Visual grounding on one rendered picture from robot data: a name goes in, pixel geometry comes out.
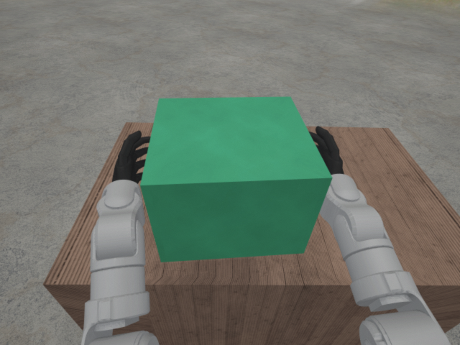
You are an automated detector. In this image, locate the carton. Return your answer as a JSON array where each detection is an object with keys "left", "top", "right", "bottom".
[{"left": 140, "top": 96, "right": 332, "bottom": 262}]

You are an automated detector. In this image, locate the pedestal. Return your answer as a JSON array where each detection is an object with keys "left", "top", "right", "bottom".
[{"left": 43, "top": 122, "right": 460, "bottom": 345}]

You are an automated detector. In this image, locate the right robot forearm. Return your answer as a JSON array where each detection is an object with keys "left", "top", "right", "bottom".
[{"left": 320, "top": 174, "right": 451, "bottom": 345}]

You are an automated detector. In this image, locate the left robot forearm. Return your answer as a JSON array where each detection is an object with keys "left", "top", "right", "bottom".
[{"left": 81, "top": 180, "right": 150, "bottom": 345}]

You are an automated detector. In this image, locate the robot right upper arm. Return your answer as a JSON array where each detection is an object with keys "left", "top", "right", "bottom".
[{"left": 359, "top": 310, "right": 449, "bottom": 345}]

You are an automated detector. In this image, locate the robot right hand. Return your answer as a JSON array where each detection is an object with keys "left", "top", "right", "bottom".
[{"left": 309, "top": 126, "right": 344, "bottom": 175}]

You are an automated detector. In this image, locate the robot left upper arm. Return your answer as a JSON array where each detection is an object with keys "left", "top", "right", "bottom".
[{"left": 89, "top": 331, "right": 159, "bottom": 345}]

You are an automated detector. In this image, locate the robot left hand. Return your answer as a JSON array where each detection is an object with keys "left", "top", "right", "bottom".
[{"left": 112, "top": 131, "right": 150, "bottom": 184}]

